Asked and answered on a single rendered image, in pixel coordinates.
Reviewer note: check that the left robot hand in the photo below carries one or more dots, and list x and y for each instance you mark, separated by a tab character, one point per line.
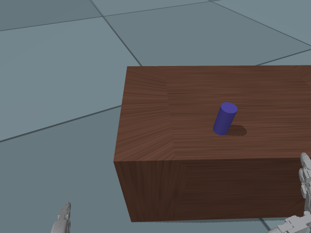
62	225

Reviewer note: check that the can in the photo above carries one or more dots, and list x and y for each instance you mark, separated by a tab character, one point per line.
224	118

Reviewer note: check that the right robot hand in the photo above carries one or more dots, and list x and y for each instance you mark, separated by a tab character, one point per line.
295	224

